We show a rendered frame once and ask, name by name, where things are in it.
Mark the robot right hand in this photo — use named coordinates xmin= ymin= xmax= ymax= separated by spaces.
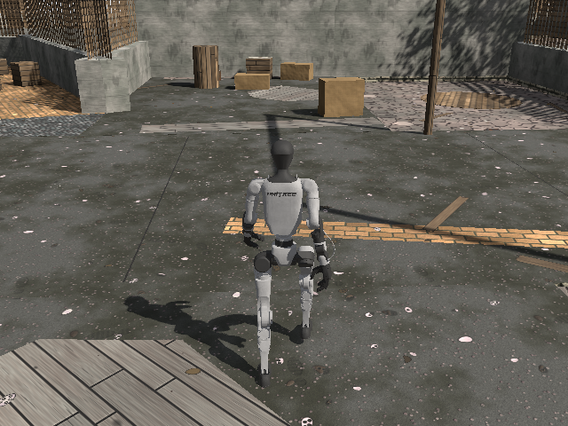
xmin=310 ymin=262 xmax=332 ymax=292

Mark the right robot upper arm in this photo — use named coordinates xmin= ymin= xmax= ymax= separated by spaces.
xmin=301 ymin=178 xmax=320 ymax=230

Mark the right robot forearm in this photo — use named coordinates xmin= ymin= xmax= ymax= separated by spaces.
xmin=311 ymin=216 xmax=330 ymax=265

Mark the left robot forearm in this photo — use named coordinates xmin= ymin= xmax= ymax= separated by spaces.
xmin=242 ymin=211 xmax=254 ymax=237

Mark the robot left thigh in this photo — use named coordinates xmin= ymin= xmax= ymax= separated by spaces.
xmin=254 ymin=250 xmax=272 ymax=327

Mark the robot left foot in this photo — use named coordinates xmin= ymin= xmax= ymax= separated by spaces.
xmin=258 ymin=362 xmax=272 ymax=388

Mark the robot left hand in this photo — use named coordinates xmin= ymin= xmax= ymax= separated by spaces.
xmin=244 ymin=232 xmax=264 ymax=249

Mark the left robot upper arm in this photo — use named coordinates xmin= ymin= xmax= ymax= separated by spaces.
xmin=244 ymin=178 xmax=264 ymax=225

